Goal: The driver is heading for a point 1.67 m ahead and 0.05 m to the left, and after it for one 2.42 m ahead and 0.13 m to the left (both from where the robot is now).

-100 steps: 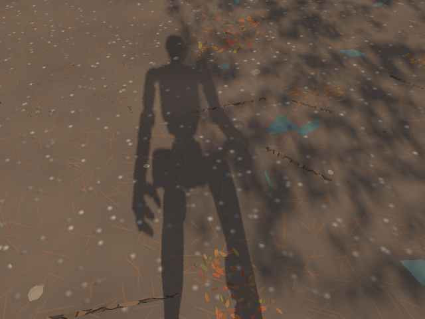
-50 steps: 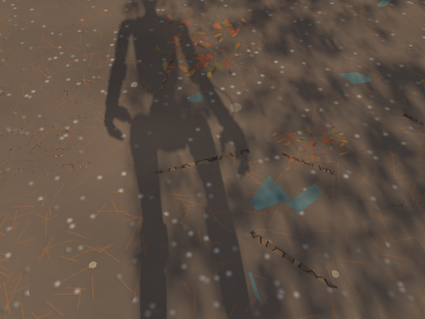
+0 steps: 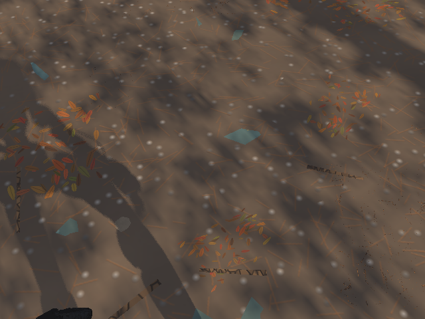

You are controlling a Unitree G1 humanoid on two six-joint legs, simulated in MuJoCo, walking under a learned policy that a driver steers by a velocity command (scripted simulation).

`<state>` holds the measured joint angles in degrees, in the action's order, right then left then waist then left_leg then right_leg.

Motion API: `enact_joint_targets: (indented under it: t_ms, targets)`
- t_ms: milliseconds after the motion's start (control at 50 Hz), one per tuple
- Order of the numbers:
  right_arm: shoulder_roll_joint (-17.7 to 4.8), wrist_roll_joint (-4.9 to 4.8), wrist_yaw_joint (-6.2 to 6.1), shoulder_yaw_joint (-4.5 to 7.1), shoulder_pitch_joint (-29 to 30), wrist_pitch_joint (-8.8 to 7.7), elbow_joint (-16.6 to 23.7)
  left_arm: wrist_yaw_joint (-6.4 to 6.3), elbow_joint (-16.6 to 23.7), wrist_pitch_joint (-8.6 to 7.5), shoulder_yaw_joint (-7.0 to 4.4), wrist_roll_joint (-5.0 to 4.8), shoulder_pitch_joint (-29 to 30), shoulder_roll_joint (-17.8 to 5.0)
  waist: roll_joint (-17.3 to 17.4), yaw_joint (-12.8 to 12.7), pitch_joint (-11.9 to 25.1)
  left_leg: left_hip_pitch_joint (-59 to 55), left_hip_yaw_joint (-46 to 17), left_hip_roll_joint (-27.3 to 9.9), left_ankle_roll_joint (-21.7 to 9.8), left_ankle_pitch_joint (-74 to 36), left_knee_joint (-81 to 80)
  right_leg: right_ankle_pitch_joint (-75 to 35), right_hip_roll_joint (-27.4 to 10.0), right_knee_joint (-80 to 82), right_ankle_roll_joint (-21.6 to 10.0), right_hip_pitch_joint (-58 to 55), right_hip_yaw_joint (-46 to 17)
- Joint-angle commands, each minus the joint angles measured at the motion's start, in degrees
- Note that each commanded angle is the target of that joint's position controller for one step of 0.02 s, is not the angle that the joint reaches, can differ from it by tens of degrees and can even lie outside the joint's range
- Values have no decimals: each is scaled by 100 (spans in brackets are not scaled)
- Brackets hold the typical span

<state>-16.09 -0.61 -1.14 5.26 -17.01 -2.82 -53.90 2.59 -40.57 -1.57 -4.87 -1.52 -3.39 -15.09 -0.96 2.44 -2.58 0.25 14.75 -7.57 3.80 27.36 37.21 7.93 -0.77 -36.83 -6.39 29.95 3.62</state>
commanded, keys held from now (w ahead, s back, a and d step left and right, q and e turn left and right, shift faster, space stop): w+e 0.28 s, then w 0.56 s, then w+q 0.16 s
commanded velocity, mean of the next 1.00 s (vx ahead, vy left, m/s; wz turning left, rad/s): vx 0.50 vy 0.00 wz -0.27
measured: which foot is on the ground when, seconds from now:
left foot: up 0.00-0.46, down 0.48-1.00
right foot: down 0.00-0.50, up 0.52-0.96, down 0.98-1.00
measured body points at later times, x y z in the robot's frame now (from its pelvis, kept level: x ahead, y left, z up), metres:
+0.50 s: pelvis +0.29 +0.00 +0.01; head +0.31 -0.01 +0.46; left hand +0.38 +0.28 -0.11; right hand +0.45 -0.29 -0.06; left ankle +0.42 +0.08 -0.72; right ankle +0.11 -0.08 -0.71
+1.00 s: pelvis +0.54 -0.09 +0.01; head +0.57 -0.11 +0.46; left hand +0.84 +0.06 -0.05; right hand +0.44 -0.36 -0.12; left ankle +0.42 +0.08 -0.70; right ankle +0.62 -0.23 -0.72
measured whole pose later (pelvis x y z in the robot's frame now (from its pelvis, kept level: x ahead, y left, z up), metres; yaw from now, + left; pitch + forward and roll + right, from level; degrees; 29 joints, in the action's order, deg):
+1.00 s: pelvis +0.54 -0.09 +0.01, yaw -13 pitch +3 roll +1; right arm -16.7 -1.1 0.2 3.2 -23.9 -3.0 -51.6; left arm 1.6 -36.1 -5.7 -2.2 0.0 -0.9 -14.0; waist -0.1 5.8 -0.8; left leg 3.2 -1.7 -0.5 -0.1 25.6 29.7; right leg 4.3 -1.1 -29.1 -2.7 27.5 0.4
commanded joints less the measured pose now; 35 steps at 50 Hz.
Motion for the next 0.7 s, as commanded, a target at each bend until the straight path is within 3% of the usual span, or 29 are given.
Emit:
enact_joint_targets:
  t_ms: [20, 40, 60, 80, 100, 140, 200, 260, 300, 400, 440, 460, 480, 500, 520, 540, 560, 580, 600, 640, 700]
  targets:
    - [-355, 7, 78, -100, 202, -424, 883, -99, 7, -95, -507, 38, -2185, -1748, -1112, -808, 2415, 4350, -1710, 886, -165, 772, 4393, 1285, -1922, 1973, -1931, -5306, -5279]
    - [-674, -226, 132, -19, 817, -563, 1043, -69, -46, -182, -379, 98, -2060, -1309, -626, -955, 1775, 4948, -1926, 608, -322, 250, 4447, 824, -1789, 2098, -1582, -5072, -4565]
    - [-627, -189, 125, -54, 901, -633, 1039, -82, -22, -233, -316, 63, -1786, -1090, -378, -778, 1309, 4877, -1917, 350, -459, -235, 4032, 385, -1549, 1991, -1362, -4349, -3754]
    - [-651, -31, 78, -25, 872, -636, 946, -92, 79, -243, -249, 54, -1295, -879, -27, -506, 987, 4431, -1946, 130, -463, -583, 3514, -121, -1311, 1988, -1171, -3471, -3155]
    - [-750, 38, 66, 37, 774, -569, 908, -110, 190, -250, -178, 100, -975, -704, -72, -285, 840, 3950, -1985, -4, -453, -777, 3131, -637, -1146, 2087, -1080, -2813, -2759]
    - [-674, 77, 85, 56, 704, -408, 953, -156, 255, -272, -168, 119, -895, -736, -70, -121, 727, 3565, -1943, -3, -343, -945, 2636, -1021, -1031, 2302, -1097, -2236, -2536]
    - [-447, 160, 65, -15, 1172, -306, 1140, -279, 201, -290, -226, 65, -1158, -959, -25, -195, 461, 3638, -1811, 157, -116, -1693, 1597, -1281, -830, 2439, -1051, -1834, -2100]
    - [-308, 129, 117, -89, 1783, -323, 1316, -344, 155, -250, -233, 38, -1384, -964, -241, -432, 285, 3370, -1776, 428, -71, -2847, 262, -765, -522, 2401, -777, -1614, -1813]
    - [-284, 72, 174, -120, 2064, -349, 1413, -348, 98, -236, -230, 35, -1535, -955, -356, -565, 224, 3104, -1716, 569, -93, -3301, -310, -447, -504, 2370, -657, -1564, -1802]
    - [-498, 40, 306, -91, 2291, -466, 1574, -354, -123, -200, -189, 44, -1933, -843, -487, -696, 158, 3062, -1750, 608, -361, -2903, -861, -497, -900, 1805, -567, -2412, -2263]
    - [-602, 40, 314, -45, 1980, -515, 1526, -364, -136, -146, -198, 61, -1883, -889, -659, -507, 214, 2677, -1580, 711, -552, -2438, -1045, -1163, -949, 1461, -470, -2654, -2364]
    - [-727, 74, 293, 31, 1475, -539, 1384, -362, -99, -133, -167, 63, -1794, -821, -659, -242, 468, 1970, -1470, 812, -717, -2462, -1224, -1972, -726, 957, -352, -2653, -2233]
    - [-953, 155, 269, 113, 671, -564, 1253, -346, -3, -142, -85, 105, -1667, -639, -477, 145, 1130, 672, -1918, 316, -1051, -2685, -992, -2074, -430, -165, -160, -2204, -1955]
    - [-1426, 223, 248, 244, -244, -541, 1119, -356, 67, -199, 10, 85, -2198, -362, 642, 206, 2072, -1496, -3775, -859, -1841, -2373, -947, -627, 277, -2174, 278, -456, -1365]
    - [-1272, 72, 310, 234, -632, -469, 863, -359, 20, -258, 57, -7, -2509, -360, 1904, 195, 2301, -2183, -5773, -1531, -2323, -1047, -1820, 2460, 655, -3460, 489, 918, -1285]
    - [-857, -60, 310, 106, -387, -435, 920, -341, 57, -287, -39, -76, -2046, -829, 1162, 291, 1462, -1649, -5558, -1404, -2089, -36, -2026, 2291, 319, -3943, 457, 1559, -1530]
    - [-669, -15, 282, 36, -17, -372, 1014, -326, 187, -295, -34, -53, -1476, -871, 671, 257, 865, -887, -4750, -1183, -1864, -102, -2108, 1820, 44, -3930, 428, 1623, -1284]
    - [-558, 57, 279, -22, 277, -331, 1039, -312, 284, -309, -24, 43, -1142, -800, 387, 103, 403, -92, -4193, -939, -1783, -597, -2302, 1447, -174, -3549, 417, 1506, -1081]
    - [-441, 108, 272, -74, 446, -339, 1062, -307, 300, -301, -47, 113, -1099, -751, 433, -62, 286, 362, -3841, -758, -1713, -1075, -2428, 1172, -382, -3148, 416, 1235, -1052]
    - [-421, 112, 267, -95, 481, -360, 1024, -288, 248, -265, -17, 95, -1294, -545, 634, -229, 312, 785, -3335, -514, -1693, -1753, -2643, 980, -515, -2713, 463, 809, -918]
    - [-701, 43, 215, -28, 302, -380, 907, -301, 394, -258, 60, 139, -950, -375, 545, -194, 269, 859, -2797, -500, -1791, -2673, -2850, 465, -605, -1869, 615, 931, -731]
Keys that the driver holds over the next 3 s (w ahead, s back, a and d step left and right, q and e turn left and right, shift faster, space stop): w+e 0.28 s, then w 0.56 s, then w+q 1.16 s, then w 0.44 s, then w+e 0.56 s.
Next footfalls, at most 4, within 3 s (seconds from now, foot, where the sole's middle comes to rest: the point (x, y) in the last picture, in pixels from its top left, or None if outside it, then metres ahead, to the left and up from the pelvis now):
0.48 left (195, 316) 0.46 0.07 -0.75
0.98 right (291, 249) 0.66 -0.24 -0.75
1.50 left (215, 176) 0.96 -0.01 -0.75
1.98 right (246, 114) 1.27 -0.16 -0.75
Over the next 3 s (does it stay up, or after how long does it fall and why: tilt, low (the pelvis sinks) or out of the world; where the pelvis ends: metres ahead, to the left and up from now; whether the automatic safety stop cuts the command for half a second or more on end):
stays up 1.58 0.12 0.00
